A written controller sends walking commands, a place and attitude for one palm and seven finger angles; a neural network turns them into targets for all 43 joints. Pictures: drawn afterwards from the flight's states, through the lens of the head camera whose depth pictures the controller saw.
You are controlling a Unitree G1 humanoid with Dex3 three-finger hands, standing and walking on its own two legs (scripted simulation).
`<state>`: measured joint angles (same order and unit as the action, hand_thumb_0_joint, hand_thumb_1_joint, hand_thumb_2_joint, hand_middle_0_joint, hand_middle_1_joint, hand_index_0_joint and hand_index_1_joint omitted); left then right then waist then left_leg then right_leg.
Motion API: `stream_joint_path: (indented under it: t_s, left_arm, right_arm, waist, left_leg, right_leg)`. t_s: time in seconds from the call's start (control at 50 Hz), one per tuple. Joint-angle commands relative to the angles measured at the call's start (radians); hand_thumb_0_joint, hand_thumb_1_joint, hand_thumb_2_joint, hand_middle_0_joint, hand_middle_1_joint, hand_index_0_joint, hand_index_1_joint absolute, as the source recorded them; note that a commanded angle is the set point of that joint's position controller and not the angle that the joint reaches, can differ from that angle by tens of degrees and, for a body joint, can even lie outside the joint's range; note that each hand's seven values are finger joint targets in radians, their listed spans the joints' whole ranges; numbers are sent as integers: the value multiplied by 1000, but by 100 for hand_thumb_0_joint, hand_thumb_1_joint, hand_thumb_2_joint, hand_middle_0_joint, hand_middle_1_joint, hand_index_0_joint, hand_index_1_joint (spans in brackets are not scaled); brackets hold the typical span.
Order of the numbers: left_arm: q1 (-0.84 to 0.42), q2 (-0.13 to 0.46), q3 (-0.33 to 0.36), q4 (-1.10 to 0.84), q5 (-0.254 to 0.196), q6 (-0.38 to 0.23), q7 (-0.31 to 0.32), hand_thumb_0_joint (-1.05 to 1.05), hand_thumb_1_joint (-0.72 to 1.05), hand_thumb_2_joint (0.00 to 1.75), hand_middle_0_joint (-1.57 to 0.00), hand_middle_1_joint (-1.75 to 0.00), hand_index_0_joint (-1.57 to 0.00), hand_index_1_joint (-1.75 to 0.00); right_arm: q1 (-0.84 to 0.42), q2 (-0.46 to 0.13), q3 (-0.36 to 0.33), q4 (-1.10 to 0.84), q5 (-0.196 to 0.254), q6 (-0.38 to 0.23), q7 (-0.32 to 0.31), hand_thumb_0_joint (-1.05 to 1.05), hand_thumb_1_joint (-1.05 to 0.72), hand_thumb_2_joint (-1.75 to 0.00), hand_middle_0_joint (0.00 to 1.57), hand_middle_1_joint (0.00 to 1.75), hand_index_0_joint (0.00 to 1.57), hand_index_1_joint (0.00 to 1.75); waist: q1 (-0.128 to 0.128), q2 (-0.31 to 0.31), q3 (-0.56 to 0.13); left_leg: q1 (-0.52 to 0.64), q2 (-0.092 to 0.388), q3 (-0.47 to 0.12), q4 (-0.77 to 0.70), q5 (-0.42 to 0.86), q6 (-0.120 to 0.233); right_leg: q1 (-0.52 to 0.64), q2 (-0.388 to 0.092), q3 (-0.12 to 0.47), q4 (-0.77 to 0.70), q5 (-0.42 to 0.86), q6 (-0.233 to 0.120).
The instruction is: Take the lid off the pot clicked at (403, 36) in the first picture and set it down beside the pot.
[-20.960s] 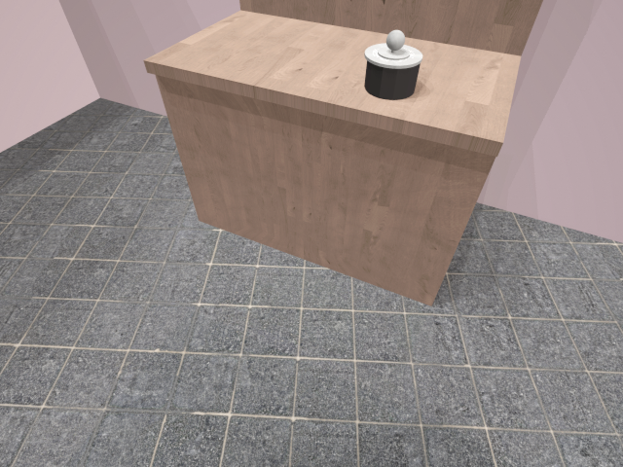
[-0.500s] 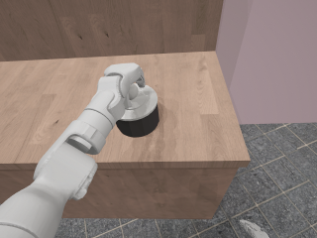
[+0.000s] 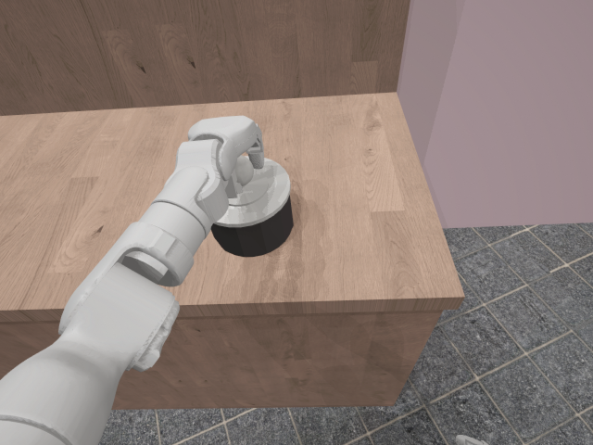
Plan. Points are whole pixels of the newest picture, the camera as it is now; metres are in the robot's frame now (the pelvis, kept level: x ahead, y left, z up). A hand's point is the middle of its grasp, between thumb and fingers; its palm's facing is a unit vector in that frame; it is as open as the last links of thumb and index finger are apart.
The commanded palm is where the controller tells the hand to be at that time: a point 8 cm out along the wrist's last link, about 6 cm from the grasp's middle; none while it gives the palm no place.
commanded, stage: close the fingers and squeeze the knob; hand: left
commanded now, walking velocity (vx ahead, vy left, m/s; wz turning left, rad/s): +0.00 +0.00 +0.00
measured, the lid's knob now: (237, 170) +0.49 +0.08 +0.11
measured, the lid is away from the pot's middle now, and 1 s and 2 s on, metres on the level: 0.00 0.01 0.02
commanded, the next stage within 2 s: lift the lid straight up in 0.96 s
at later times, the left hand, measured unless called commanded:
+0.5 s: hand (230, 172) +0.46 +0.08 +0.14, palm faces -0.31 -0.04 -0.95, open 7.8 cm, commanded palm +0.45 +0.09 +0.20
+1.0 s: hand (228, 174) +0.46 +0.09 +0.14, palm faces -0.31 -0.05 -0.95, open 7.8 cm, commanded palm +0.44 +0.10 +0.20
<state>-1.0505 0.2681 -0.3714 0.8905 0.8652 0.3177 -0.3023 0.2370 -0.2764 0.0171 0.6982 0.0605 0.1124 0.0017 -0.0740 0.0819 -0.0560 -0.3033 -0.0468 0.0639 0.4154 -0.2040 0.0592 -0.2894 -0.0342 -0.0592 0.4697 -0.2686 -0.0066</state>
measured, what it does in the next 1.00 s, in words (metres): stands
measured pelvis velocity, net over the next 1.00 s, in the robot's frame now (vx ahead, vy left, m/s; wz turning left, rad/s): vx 0.00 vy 0.00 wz -0.01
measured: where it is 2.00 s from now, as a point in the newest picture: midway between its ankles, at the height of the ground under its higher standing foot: outside the picture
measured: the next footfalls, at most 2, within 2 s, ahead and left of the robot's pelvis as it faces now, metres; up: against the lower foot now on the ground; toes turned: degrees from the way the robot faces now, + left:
none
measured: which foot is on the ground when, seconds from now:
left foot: down 0.00-1.00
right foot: down 0.00-1.00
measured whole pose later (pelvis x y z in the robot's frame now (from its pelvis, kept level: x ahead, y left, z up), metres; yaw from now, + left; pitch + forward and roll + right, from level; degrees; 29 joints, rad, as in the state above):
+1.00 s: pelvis +0.00 +0.00 +0.00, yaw +0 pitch +5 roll +0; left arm -1.02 0.28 -0.34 0.85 0.87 0.31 -0.31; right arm 0.22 -0.27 0.02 0.67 0.06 0.12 0.00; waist -0.08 0.08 -0.06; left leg -0.30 -0.04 0.07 0.41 -0.20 0.06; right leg -0.28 -0.03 -0.05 0.45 -0.26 0.00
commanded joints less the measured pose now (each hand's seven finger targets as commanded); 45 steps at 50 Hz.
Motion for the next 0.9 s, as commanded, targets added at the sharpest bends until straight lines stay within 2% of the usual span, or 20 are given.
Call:
stream_joint_path:
  t_s: [0.0, 0.06, 0.1, 0.14, 0.18, 0.24, 0.32, 0.34, 0.4, 0.42, 0.44, 0.48, 0.54, 0.58, 0.64, 0.68, 0.76, 0.78, 0.82, 0.88]
  left_arm:
    - [-544, 176, 74, -181, 20, -10, 34, 0, 21, 97, -68, -95, -68, -95]
    - [-524, 200, 98, -152, 29, -3, 34, 0, 25, 93, -70, -97, -70, -97]
    - [-558, 166, 71, -192, 22, -7, 33, 0, 28, 90, -72, -98, -72, -98]
    - [-530, 212, 106, -172, 30, -10, 35, 0, 32, 87, -73, -99, -73, -99]
    - [-533, 156, 63, -137, 28, 5, 32, 0, 35, 84, -75, -100, -75, -100]
    - [-546, 207, 105, -156, 32, 0, 37, 0, 40, 78, -78, -100, -78, -100]
    - [-547, 168, 81, -205, 26, -6, 32, 0, 47, 70, -81, -101, -81, -101]
    - [-518, 221, 125, -192, 31, -4, 35, 0, 44, 74, -79, -100, -79, -100]
    - [-540, 141, 49, -193, 30, 6, 29, 0, 39, 80, -76, -98, -77, -98]
    - [-543, 153, 72, -224, 20, -1, 29, 0, 39, 81, -76, -98, -76, -98]
    - [-520, 206, 109, -207, 31, 3, 33, 0, 39, 81, -76, -98, -76, -98]
    - [-523, 178, 83, -174, 32, 13, 31, 0, 40, 82, -76, -97, -76, -98]
    - [-543, 179, 80, -255, 29, -1, 32, 0, 42, 84, -76, -98, -77, -98]
    - [-532, 142, 49, -204, 34, 14, 31, 0, 44, 85, -77, -98, -77, -98]
    - [-532, 216, 113, -184, 29, 13, 37, 0, 46, 86, -78, -98, -78, -98]
    - [-534, 196, 94, -168, 28, 17, 33, 0, 48, 87, -79, -99, -79, -99]
    - [-521, 223, 110, -178, 41, 7, 31, 0, 52, 89, -80, -99, -81, -100]
    - [-537, 174, 70, -172, 38, 9, 28, 0, 53, 89, -81, -100, -81, -100]
    - [-521, 245, 141, -194, 30, -2, 33, 0, 55, 90, -82, -100, -82, -100]
    - [-529, 215, 104, -221, 36, -1, 31, 0, 58, 91, -83, -101, -84, -101]
  right_arm:
    - [-68, -105, -31, -133, 3, -50, -10, 0, -90, -90, 20, 30, 20, 30]
    - [-60, -111, -32, -126, 3, -42, -6, 0, -90, -90, 20, 30, 20, 30]
    - [-62, -105, -34, -132, 4, -46, -5, 0, -90, -90, 20, 30, 20, 30]
    - [-67, -111, -32, -134, 1, -44, -7, 0, -90, -90, 20, 30, 20, 30]
    - [-63, -108, -31, -126, 5, -35, -5, 0, -90, -90, 20, 30, 20, 30]
    - [-66, -110, -31, -132, 0, -38, -8, 0, -90, -90, 20, 30, 20, 30]
    - [-74, -104, -35, -146, 0, -39, -5, 0, -90, -90, 20, 30, 20, 30]
    - [-70, -107, -35, -142, -3, -37, -5, 0, -90, -90, 20, 30, 20, 30]
    - [-85, -101, -32, -143, 5, -30, -1, 0, -90, -90, 20, 30, 20, 30]
    - [-83, -102, -37, -148, 3, -34, -1, 0, -90, -90, 20, 30, 20, 30]
    - [-79, -107, -35, -145, 0, -33, -2, 0, -90, -90, 20, 30, 20, 30]
    - [-83, -104, -30, -140, 3, -26, -3, 0, -90, -90, 20, 30, 20, 30]
    - [-92, -101, -32, -155, 2, -35, -1, 0, -90, -90, 20, 30, 20, 30]
    - [-88, -101, -32, -142, 5, -26, 2, 0, -90, -90, 20, 30, 20, 30]
    - [-82, -108, -29, -138, 1, -29, -6, 0, -90, -90, 20, 30, 20, 30]
    - [-83, -106, -27, -136, 4, -28, -10, 0, -90, -90, 20, 30, 20, 30]
    - [-89, -107, -25, -143, 2, -29, -12, 0, -90, -90, 20, 30, 20, 30]
    - [-89, -102, -26, -141, 3, -30, -12, 0, -90, -90, 20, 30, 20, 30]
    - [-77, -110, -31, -144, -2, -35, -13, 0, -90, -90, 20, 30, 20, 30]
    - [-85, -105, -28, -148, 3, -32, -10, 0, -90, -90, 20, 30, 20, 30]
  waist:
    - [2, -149, -388]
    - [4, -166, -364]
    - [-1, -158, -374]
    - [5, -140, -382]
    - [-5, -171, -340]
    - [4, -153, -380]
    - [3, -145, -409]
    - [12, -160, -416]
    - [-2, -154, -372]
    - [2, -149, -389]
    - [9, -144, -404]
    - [4, -152, -363]
    - [8, -124, -420]
    - [0, -130, -375]
    - [8, -155, -382]
    - [4, -182, -363]
    - [10, -152, -387]
    - [1, -145, -362]
    - [16, -156, -391]
    - [10, -150, -387]
  left_leg:
    - [229, -9, -88, 3, 274, 27]
    - [213, -4, -89, 2, 277, 25]
    - [232, -4, -92, 4, 276, 25]
    - [229, -4, -89, 8, 292, 26]
    - [210, -3, -89, 1, 261, 23]
    - [219, -4, -89, 7, 282, 24]
    - [247, -2, -92, 19, 347, 27]
    - [243, -1, -90, 18, 335, 27]
    - [237, 0, -90, 15, 324, 23]
    - [246, 0, -92, 20, 352, 27]
    - [250, 0, -89, 20, 345, 26]
    - [222, -3, -86, 9, 296, 23]
    - [265, 0, -96, 21, 361, 24]
    - [249, 2, -95, 14, 325, 19]
    - [224, -2, -90, 7, 286, 24]
    - [205, -4, -85, 2, 269, 25]
    - [218, -2, -87, 4, 291, 23]
    - [219, -2, -89, 2, 275, 23]
    - [219, -1, -92, 8, 308, 27]
    - [225, 1, -89, 3, 304, 24]
  right_leg:
    - [77, 37, 28, -36, 392, -30]
    - [73, 39, 26, -37, 390, -31]
    - [61, 40, 22, -38, 383, -30]
    - [73, 37, 28, -36, 398, -33]
    - [45, 42, 18, -40, 367, -30]
    - [73, 38, 27, -35, 391, -33]
    - [76, 37, 27, -34, 429, -34]
    - [96, 38, 29, -33, 434, -32]
    - [57, 41, 20, -33, 413, -32]
    - [63, 38, 21, -35, 426, -34]
    - [81, 39, 28, -34, 430, -33]
    - [68, 40, 23, -38, 402, -32]
    - [79, 38, 27, -29, 431, -35]
    - [46, 42, 19, -34, 393, -34]
    - [81, 40, 25, -39, 393, -34]
    - [85, 38, 25, -41, 396, -31]
    - [94, 36, 28, -39, 405, -32]
    - [66, 39, 22, -43, 382, -33]
    - [102, 36, 29, -43, 414, -36]
    - [97, 37, 25, -42, 415, -32]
